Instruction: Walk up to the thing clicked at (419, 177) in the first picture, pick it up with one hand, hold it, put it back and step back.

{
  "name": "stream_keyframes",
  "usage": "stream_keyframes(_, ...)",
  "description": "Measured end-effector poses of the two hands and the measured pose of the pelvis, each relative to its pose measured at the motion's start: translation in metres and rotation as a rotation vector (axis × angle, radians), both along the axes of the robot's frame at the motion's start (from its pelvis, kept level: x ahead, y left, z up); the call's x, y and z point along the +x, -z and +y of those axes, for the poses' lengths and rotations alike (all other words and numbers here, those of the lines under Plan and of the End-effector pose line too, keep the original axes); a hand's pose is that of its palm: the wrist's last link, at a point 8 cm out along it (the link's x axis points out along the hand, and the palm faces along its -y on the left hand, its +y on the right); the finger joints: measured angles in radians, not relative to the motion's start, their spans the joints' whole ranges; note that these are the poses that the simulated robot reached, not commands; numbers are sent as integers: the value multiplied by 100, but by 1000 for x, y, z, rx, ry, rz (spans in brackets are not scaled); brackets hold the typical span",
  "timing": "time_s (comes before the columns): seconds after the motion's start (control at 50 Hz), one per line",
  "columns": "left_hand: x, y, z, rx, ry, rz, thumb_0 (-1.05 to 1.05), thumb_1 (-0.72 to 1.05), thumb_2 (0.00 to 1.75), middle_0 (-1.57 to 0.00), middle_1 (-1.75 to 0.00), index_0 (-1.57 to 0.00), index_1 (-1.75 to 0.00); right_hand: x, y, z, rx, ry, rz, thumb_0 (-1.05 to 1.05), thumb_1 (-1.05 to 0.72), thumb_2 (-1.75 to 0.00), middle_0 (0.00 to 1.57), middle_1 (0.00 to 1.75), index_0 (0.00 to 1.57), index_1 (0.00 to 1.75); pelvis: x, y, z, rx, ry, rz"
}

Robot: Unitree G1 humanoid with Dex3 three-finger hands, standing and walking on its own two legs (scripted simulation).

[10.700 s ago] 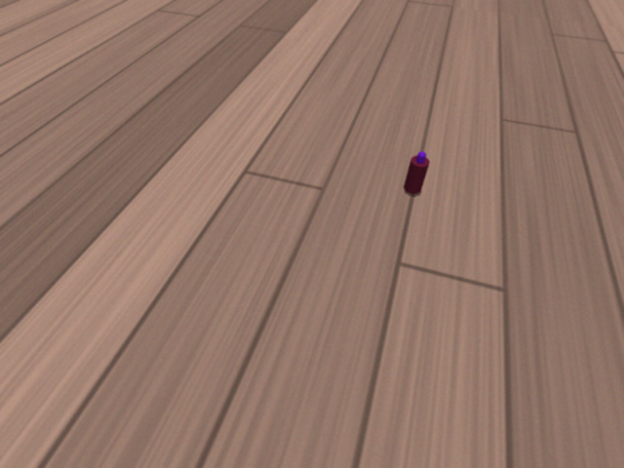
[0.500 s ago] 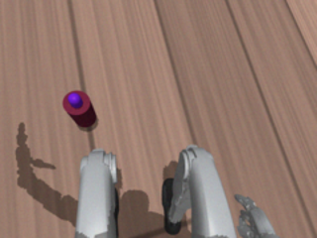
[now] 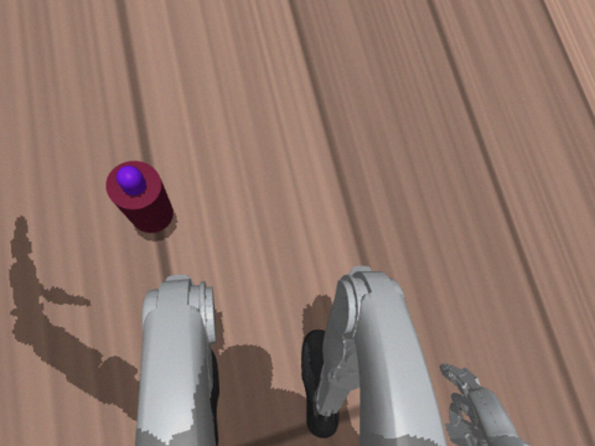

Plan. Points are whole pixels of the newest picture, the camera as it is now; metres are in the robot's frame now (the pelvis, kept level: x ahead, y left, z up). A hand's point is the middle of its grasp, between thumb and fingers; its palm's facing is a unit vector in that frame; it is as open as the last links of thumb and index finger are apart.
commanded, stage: approach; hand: left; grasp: from the side
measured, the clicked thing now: (141, 196) +0.49 +0.24 -0.28
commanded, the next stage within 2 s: close in in 0.56 s
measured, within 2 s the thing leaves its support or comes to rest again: neither
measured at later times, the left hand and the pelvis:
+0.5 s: hand (25, 201) +0.43 +0.37 -0.16, palm faces +0.19 -0.98 +0.05, open 17.7 cm; pelvis -0.01 +0.00 -0.06, yaw -5 degrees
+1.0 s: hand (114, 209) +0.45 +0.28 -0.25, palm faces +0.21 -0.98 +0.04, open 17.7 cm; pelvis -0.03 +0.01 -0.10, yaw -9 degrees
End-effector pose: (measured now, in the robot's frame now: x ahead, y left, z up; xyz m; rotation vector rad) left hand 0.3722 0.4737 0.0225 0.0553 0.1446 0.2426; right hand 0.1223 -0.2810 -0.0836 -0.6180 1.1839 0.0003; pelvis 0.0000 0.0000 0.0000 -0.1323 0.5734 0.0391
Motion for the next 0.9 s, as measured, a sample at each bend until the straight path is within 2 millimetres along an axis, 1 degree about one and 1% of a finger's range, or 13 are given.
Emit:
stream_keyframes(0.12, 0, 4, 2, -12, -6, -16, -1, -52, 6, -6, -4, -4, -6, 2, 5, 1, 3, -17, 3, 1, -92, -91, 21, 30, 21, 30, -1, 4, 0, -1, 2, -6)
stream_keyframes(0.18, 0, 16, 1, -23, -9, -34, -1, -55, 4, -7, -4, -4, -6, 2, 8, 2, 3, -34, 3, 1, -92, -91, 21, 30, 21, 30, -2, 10, -1, -4, 6, -13)
stream_keyframes(0.22, 1, 28, -2, -36, -11, -51, -1, -57, 3, -7, -4, -5, -6, 2, 11, 2, 1, -50, 3, 1, -92, -91, 21, 30, 21, 30, -3, 15, -1, -7, 11, -19)
stream_keyframes(0.26, 3, 46, -6, -51, -11, -66, -1, -58, 2, -7, -4, -5, -6, 3, 14, 4, -4, -71, 4, 1, -92, -91, 21, 30, 21, 30, -4, 21, -1, -11, 16, -29)
stream_keyframes(0.3, 6, 67, -12, -70, -7, -73, -1, -59, 2, -8, -4, -5, -6, 4, 17, 5, -13, -92, 7, 1, -92, -91, 21, 30, 21, 30, -5, 29, -1, -18, 21, -41)
stream_keyframes(0.46, 24, 167, -47, -123, 34, -30, -1, -60, 1, -8, -4, -6, -6, 7, 27, 11, -81, -167, 49, 1, -91, -91, 21, 30, 21, 30, -7, 57, 3, -59, 41, -104)
stream_keyframes(0.5, 26, 186, -56, -116, 51, -20, -2, -60, 2, -8, -4, -6, -6, 6, 29, 13, -100, -183, 72, 1, -92, -91, 21, 30, 21, 30, -7, 62, 5, -71, 45, -121)
stream_keyframes(0.54, 28, 201, -63, -106, 64, -24, -2, -61, 2, -8, -5, -6, -7, 4, 31, 15, -115, -197, 99, 0, -92, -91, 21, 30, 21, 30, -8, 66, 6, -81, 48, -136)
stream_keyframes(0.64, 34, 221, -85, -98, 92, -51, -2, -61, 4, -7, -7, -5, -8, -3, 37, 17, -135, -230, 157, 0, -93, -91, 21, 30, 21, 30, -9, 75, 8, -97, 53, -171)
stream_keyframes(0.74, 39, 242, -117, -120, 129, -16, -2, -61, 4, -7, -7, -5, -9, -9, 41, 20, -141, -250, 153, 0, -94, -91, 21, 30, 21, 30, -13, 83, 9, -116, 63, -216)
stream_keyframes(0.82, 42, 255, -137, -137, 96, -38, -2, -61, 3, -7, -7, -6, -8, -14, 42, 24, -146, -274, 145, 0, -95, -91, 21, 30, 21, 30, -18, 90, 10, -131, 76, -262)
stream_keyframes(0.9, 45, 264, -148, -139, 39, -78, -2, -61, 1, -8, -6, -7, -7, -22, 41, 27, -159, -294, 155, 0, -95, -91, 21, 30, 21, 30, -22, 96, 10, -143, 88, -301)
